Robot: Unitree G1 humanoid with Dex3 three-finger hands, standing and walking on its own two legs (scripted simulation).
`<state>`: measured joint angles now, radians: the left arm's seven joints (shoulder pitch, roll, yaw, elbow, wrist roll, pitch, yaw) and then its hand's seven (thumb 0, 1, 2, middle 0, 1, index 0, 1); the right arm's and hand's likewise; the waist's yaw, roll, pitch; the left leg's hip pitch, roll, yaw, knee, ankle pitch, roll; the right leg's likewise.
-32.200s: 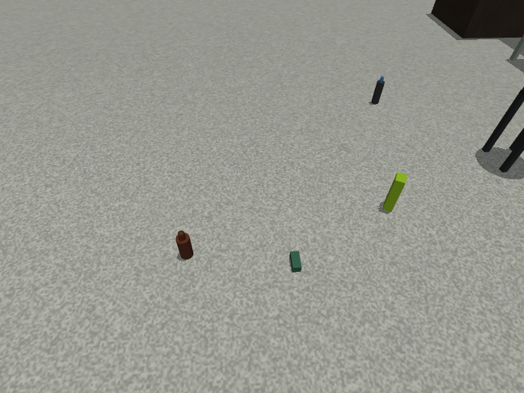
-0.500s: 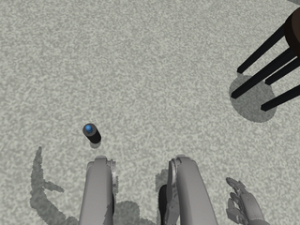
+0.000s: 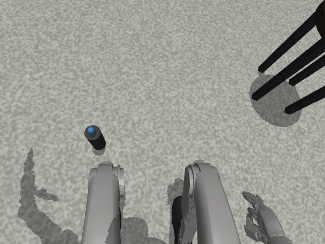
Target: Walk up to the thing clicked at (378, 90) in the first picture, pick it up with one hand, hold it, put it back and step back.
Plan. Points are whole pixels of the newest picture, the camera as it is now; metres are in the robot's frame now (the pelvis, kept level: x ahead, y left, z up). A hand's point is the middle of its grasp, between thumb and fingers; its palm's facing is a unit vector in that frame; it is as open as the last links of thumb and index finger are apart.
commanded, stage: go down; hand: left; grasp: from the side
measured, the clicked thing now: (95, 137) +0.44 +0.21 -0.32
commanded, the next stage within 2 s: approach in 0.54 s
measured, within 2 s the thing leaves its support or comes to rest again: neither
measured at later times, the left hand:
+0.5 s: hand out of the picture +0.36 +0.40 -0.03, palm faces +0.15 -0.98 -0.11, open 17.5 cm
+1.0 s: hand (22, 135) +0.38 +0.36 -0.14, palm faces +0.12 -0.99 +0.02, open 17.4 cm
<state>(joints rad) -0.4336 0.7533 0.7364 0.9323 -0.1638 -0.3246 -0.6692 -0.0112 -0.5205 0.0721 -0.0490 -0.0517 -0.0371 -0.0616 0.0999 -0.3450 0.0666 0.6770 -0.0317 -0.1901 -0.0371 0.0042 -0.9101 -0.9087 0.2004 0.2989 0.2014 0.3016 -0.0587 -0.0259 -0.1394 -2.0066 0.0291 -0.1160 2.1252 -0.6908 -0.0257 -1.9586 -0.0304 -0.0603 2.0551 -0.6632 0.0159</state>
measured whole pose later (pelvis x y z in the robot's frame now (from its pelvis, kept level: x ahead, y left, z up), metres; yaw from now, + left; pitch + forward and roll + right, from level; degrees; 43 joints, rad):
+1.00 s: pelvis -0.01 +0.00 -0.08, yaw -3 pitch +28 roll -8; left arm -0.58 0.78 0.76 1.22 -0.28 -0.65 -0.75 -0.01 -0.52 0.04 -0.06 -0.06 -0.04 -0.08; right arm 0.03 -0.38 0.17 0.69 -0.10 -0.22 0.02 0.00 -0.90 -0.90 0.20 0.30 0.20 0.30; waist -0.13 -0.09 0.00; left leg -2.20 0.02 -0.16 2.40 -0.71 -0.03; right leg -2.15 -0.01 -0.08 2.30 -0.66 0.03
